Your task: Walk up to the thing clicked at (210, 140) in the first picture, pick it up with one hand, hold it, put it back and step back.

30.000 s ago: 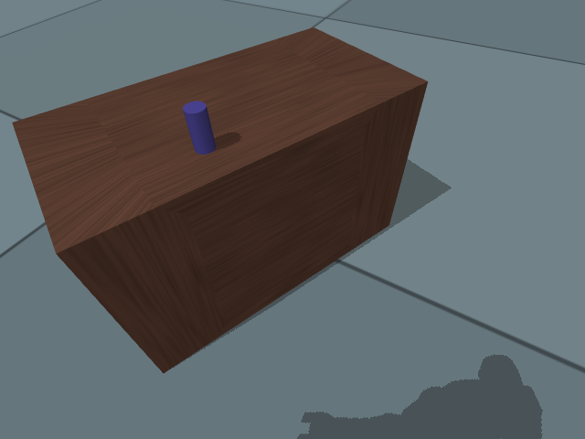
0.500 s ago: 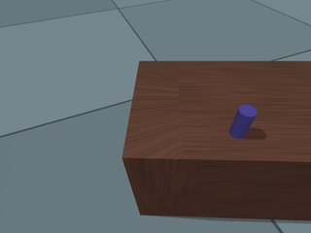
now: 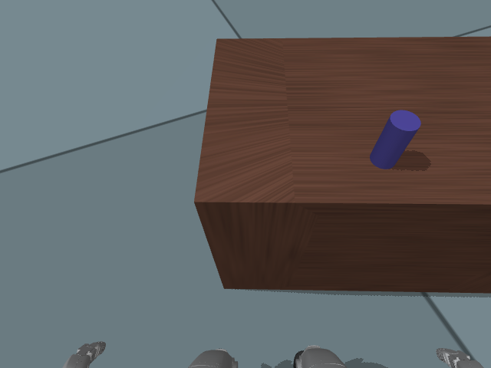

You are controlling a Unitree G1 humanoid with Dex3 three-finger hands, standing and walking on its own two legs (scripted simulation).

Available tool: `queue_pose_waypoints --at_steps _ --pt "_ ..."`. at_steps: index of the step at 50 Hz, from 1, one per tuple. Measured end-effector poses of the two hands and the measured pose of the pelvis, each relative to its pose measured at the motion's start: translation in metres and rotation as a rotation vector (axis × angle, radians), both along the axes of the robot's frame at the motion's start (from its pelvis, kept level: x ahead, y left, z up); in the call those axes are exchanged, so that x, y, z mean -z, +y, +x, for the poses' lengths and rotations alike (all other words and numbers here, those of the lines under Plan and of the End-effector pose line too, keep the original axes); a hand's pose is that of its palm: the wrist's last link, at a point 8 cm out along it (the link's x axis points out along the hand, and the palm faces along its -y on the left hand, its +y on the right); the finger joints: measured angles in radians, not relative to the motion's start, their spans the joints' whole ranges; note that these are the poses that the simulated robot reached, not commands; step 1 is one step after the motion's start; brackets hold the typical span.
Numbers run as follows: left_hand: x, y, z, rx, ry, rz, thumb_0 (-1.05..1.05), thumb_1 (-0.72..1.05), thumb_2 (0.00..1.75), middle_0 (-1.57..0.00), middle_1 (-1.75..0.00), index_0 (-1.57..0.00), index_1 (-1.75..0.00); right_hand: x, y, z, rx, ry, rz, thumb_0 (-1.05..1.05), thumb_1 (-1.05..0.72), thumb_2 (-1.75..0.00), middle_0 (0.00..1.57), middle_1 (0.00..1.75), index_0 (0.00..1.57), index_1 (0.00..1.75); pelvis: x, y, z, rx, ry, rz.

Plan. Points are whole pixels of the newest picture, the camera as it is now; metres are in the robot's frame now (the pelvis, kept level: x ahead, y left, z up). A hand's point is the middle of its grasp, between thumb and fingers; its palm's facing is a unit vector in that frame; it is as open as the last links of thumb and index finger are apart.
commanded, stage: step back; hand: right
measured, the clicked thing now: (393, 141) +0.52 -0.27 +0.00
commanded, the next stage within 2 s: none
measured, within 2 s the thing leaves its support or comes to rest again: neither
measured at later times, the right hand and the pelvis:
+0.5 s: hand out of the picture -0.01 -0.25 -0.16, palm faces +0.08 +0.92 -0.38, open 7.4 cm; pelvis -0.08 +0.02 -0.01, yaw -5 degrees
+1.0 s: hand out of the picture -0.14 -0.23 -0.12, palm faces -0.03 +0.89 -0.45, open 7.4 cm; pelvis -0.20 +0.04 +0.01, yaw -2 degrees
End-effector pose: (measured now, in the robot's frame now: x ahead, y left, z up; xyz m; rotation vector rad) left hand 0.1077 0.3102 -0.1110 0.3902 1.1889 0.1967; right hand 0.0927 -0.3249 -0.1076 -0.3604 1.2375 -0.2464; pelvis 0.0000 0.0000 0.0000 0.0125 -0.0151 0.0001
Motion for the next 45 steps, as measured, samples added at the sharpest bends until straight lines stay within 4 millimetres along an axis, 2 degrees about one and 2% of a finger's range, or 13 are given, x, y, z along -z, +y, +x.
queue_pose_waypoints --at_steps 5,9,12,18,25,32,36,39,42,45 --pt "0.018 0.021 0.010 0.011 -0.077 -0.020 0.01 0.90 0.90 -0.20 -0.30 -0.21 -0.30 0.000 0.018 -0.041 -0.007 0.033 -0.054 0.00 -0.90 -0.90 0.20 0.30 0.20 0.30 0.014 0.020 -0.020 -0.002 -0.002 0.000" --pt "0.018 0.021 0.004 0.016 -0.072 -0.036 0.01 0.91 0.90 -0.20 -0.30 -0.21 -0.30 -0.008 0.035 -0.079 0.015 0.081 -0.045 0.00 -0.90 -0.90 0.21 0.30 0.20 0.30 0.005 0.026 -0.032 0.006 -0.013 -0.021" --pt "0.014 0.017 -0.008 0.028 -0.053 -0.057 0.01 0.91 0.90 -0.20 -0.30 -0.21 -0.30 -0.013 0.041 -0.099 0.032 0.100 -0.046 0.00 -0.90 -0.90 0.21 0.30 0.21 0.30 -0.002 0.029 -0.040 0.017 -0.001 -0.030" --pt "0.011 0.015 -0.039 0.062 -0.002 -0.046 0.01 0.90 0.90 -0.20 -0.30 -0.21 -0.30 -0.007 0.042 -0.111 0.059 0.039 -0.035 0.00 -0.90 -0.90 0.21 0.30 0.21 0.30 -0.002 0.032 -0.059 0.061 -0.003 -0.018" --pt "0.002 0.006 -0.067 0.081 -0.002 -0.002 0.01 0.91 0.90 -0.20 -0.30 -0.21 -0.30 0.016 0.030 -0.117 0.079 -0.042 0.015 0.00 -0.90 -0.90 0.21 0.30 0.21 0.30 0.008 0.022 -0.082 0.087 -0.039 -0.041" --pt "-0.022 0.001 -0.089 0.066 -0.068 0.000 0.01 0.90 0.90 -0.20 -0.30 -0.21 -0.30 0.003 0.033 -0.127 0.042 -0.065 0.043 0.00 -0.90 -0.90 0.21 0.30 0.21 0.30 -0.007 0.016 -0.110 0.094 -0.013 0.024" --pt "-0.025 0.003 -0.097 0.072 -0.111 -0.001 0.01 0.90 0.90 -0.20 -0.30 -0.21 -0.30 0.001 0.031 -0.144 0.007 -0.057 0.011 0.00 -0.90 -0.90 0.21 0.30 0.21 0.30 -0.006 0.021 -0.130 0.074 0.003 0.015" --pt "-0.020 0.008 -0.108 0.073 -0.143 -0.013 0.01 0.90 0.90 -0.20 -0.30 -0.21 -0.30 0.002 0.032 -0.160 -0.013 -0.040 -0.018 0.00 -0.90 -0.90 0.21 0.30 0.20 0.30 -0.001 0.028 -0.148 0.046 -0.001 -0.001" --pt "-0.006 0.018 -0.124 0.065 -0.159 -0.036 0.01 0.90 0.90 -0.20 -0.30 -0.21 -0.30 0.002 0.039 -0.180 -0.027 -0.035 -0.043 0.00 -0.90 -0.90 0.21 0.30 0.20 0.30 0.008 0.036 -0.167 0.026 -0.017 -0.006" --pt "0.004 0.025 -0.150 0.041 -0.128 -0.056 0.01 0.90 0.90 -0.20 -0.30 -0.21 -0.30 -0.007 0.050 -0.205 -0.030 -0.030 -0.044 0.00 -0.90 -0.90 0.21 0.30 0.20 0.30 0.006 0.040 -0.183 0.046 -0.038 0.015"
